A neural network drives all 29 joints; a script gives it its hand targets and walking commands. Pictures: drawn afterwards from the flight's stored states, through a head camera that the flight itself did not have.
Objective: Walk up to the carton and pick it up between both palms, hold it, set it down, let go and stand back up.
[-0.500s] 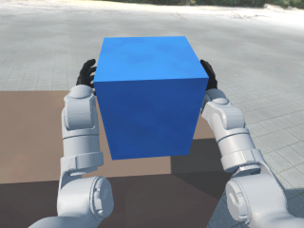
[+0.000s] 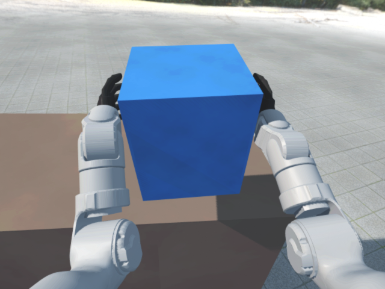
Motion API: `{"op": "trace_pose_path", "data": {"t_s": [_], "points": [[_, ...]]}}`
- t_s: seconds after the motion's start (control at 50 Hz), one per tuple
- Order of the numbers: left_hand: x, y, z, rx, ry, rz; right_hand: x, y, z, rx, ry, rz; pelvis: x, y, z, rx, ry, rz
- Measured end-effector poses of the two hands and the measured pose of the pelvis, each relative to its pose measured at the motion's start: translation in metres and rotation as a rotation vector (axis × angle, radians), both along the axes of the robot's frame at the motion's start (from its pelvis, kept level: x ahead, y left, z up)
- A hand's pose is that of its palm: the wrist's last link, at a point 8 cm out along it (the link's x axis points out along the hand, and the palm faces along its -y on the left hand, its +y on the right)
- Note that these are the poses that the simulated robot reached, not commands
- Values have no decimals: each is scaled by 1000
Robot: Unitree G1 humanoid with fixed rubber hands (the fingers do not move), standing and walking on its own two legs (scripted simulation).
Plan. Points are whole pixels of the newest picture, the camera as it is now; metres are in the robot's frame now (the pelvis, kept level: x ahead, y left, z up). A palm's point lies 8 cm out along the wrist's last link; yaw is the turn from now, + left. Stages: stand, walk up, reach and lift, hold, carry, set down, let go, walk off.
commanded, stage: hold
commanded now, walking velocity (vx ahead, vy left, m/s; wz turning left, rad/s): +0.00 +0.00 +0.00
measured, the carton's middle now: (187, 123) +0.38 +0.02 +0.22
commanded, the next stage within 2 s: none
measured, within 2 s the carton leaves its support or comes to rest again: neither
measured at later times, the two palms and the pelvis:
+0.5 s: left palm (111, 114) +0.36 +0.17 +0.25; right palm (264, 115) +0.36 -0.14 +0.25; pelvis +0.01 +0.00 +0.00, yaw +0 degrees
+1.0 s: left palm (107, 112) +0.35 +0.17 +0.26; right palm (264, 113) +0.36 -0.13 +0.26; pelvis +0.00 +0.00 +0.00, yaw +0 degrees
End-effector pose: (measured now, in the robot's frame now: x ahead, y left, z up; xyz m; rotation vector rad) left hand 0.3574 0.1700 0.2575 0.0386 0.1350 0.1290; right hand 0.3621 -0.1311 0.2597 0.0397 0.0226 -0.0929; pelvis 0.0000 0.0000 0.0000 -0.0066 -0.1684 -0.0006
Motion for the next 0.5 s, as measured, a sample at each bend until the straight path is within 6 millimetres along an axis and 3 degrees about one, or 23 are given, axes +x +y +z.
{"op": "trace_pose_path", "data": {"t_s": [0.22,0.5], "points": [[7,-1,-6,7,0,-3,7,-1,-3,3,1,0,9,1,0,-3,2,6],[0,-5,-4,1,-15,-3,0,-5,-6,11,-13,-2,12,2,0,-2,-15,-6]]}}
